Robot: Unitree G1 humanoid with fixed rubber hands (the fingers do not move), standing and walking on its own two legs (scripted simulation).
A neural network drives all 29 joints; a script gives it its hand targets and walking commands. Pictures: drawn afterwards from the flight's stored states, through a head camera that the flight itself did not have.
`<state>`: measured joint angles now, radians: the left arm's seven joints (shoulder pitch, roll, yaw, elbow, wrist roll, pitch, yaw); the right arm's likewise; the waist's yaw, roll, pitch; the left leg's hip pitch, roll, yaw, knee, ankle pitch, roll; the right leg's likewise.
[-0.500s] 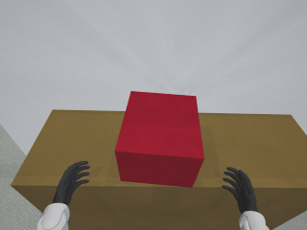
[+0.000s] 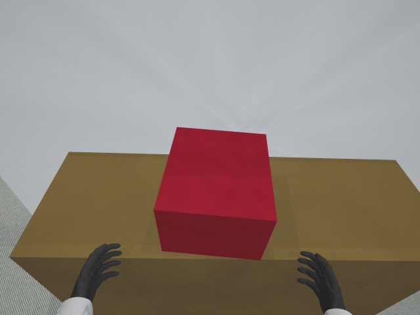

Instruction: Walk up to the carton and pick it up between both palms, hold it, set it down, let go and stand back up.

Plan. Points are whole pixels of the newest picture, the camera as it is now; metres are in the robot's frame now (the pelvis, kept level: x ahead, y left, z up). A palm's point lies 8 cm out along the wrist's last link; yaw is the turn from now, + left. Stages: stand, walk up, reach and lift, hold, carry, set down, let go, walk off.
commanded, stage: set down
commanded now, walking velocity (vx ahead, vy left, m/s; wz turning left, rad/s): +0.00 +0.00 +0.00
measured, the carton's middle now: (216, 190) +0.45 +0.00 -0.05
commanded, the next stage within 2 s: let go in 0.74 s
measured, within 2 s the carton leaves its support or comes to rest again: neither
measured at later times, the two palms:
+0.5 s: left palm (86, 308) +0.16 +0.23 -0.06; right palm out of the picture +0.17 -0.22 -0.06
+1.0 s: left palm (93, 306) +0.17 +0.22 -0.07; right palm out of the picture +0.16 -0.23 -0.07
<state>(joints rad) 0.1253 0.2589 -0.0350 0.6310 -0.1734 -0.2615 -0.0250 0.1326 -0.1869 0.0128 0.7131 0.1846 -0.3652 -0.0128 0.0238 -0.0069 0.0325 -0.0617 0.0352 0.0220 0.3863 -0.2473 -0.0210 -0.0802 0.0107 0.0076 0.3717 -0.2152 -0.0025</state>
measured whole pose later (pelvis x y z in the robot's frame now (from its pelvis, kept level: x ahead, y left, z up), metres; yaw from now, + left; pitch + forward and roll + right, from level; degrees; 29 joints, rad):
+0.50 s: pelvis +0.01 +0.00 +0.00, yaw +0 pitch -5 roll -1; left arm 0.22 0.22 0.01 0.51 -0.04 -0.02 -0.02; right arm 0.20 -0.17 -0.01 0.69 0.06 -0.26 -0.01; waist 0.03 0.00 0.06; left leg -0.02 0.04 0.03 0.33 -0.23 -0.02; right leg -0.03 0.01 0.01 0.31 -0.19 0.00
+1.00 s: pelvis +0.00 +0.00 +0.00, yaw +0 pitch -4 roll +0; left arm 0.16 0.21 0.00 0.51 0.00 0.12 0.00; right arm 0.14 -0.19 -0.04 0.74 -0.02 -0.20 0.02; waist 0.00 0.00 0.08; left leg -0.05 0.04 0.03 0.36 -0.23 -0.02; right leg -0.07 0.02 0.01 0.34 -0.20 -0.01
